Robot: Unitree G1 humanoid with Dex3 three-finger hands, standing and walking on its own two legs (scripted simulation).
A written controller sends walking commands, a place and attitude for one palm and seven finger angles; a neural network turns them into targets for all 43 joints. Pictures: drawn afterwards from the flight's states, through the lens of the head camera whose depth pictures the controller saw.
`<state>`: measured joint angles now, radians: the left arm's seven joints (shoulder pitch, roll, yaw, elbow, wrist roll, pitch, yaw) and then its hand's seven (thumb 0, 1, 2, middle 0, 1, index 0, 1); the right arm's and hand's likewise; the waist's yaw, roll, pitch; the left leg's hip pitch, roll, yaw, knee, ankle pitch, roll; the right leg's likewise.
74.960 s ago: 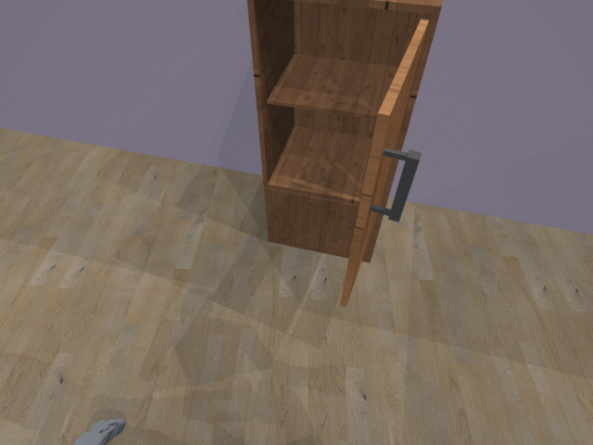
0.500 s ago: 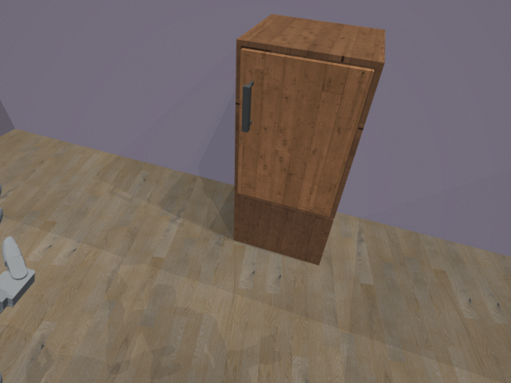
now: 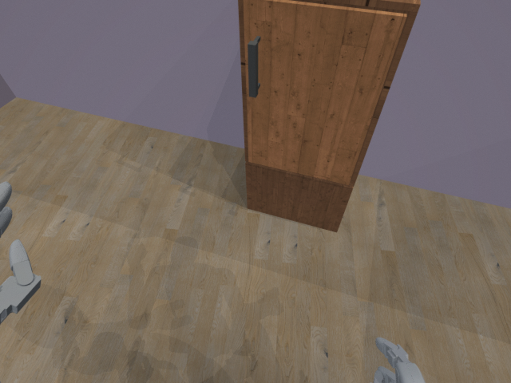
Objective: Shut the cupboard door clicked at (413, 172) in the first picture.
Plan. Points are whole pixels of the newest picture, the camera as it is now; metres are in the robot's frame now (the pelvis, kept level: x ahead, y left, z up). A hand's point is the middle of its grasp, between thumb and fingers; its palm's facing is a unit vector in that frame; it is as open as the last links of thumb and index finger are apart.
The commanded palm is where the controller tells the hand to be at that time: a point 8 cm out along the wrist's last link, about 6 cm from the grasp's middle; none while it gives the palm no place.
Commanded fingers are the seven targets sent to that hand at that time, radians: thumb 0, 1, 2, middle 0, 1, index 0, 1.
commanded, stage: stop stepping back and stand still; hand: left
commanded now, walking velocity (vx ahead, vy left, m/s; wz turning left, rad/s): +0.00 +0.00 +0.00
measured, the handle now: (255, 67) +0.92 +0.05 +0.02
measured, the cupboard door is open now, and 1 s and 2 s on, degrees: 0 0 0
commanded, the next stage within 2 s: let the arm hang, fingers relaxed in 0.94 s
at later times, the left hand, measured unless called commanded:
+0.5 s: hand (15, 280) +0.20 +0.28 +0.15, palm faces +0.38 -0.80 -0.47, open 7.4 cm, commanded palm +0.14 +0.32 +0.19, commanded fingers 0.00 0.90 0.90 -0.20 -0.30 -0.20 -0.30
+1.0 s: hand out of the picture +0.17 +0.29 +0.16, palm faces +0.43 -0.79 -0.43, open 7.4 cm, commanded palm +0.11 +0.33 +0.19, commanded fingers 0.00 0.90 0.90 -0.20 -0.30 -0.20 -0.30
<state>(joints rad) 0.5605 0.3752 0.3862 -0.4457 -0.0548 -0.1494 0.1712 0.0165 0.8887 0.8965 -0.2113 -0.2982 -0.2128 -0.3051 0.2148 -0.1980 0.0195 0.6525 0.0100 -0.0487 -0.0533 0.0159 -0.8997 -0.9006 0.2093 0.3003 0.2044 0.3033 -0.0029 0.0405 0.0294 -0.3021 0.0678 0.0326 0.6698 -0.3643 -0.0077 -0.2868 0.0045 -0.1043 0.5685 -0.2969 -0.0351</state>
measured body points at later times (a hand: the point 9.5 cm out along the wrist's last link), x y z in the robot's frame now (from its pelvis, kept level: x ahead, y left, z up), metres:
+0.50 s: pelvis +0.00 +0.02 +0.01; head +0.02 +0.03 +0.46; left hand +0.17 +0.32 +0.18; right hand +0.16 -0.22 -0.08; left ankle -0.01 +0.13 -0.73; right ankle +0.00 -0.10 -0.73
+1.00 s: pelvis -0.03 +0.03 +0.01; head -0.03 +0.04 +0.46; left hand +0.14 +0.33 +0.19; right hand +0.11 -0.21 -0.08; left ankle -0.01 +0.13 -0.73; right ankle +0.00 -0.10 -0.73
